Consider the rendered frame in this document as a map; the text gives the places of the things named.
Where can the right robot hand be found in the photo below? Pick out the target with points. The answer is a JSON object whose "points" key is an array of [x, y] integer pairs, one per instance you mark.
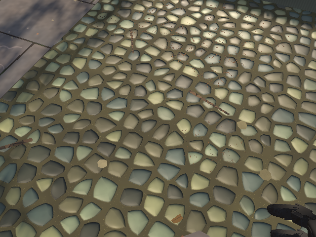
{"points": [[298, 214]]}

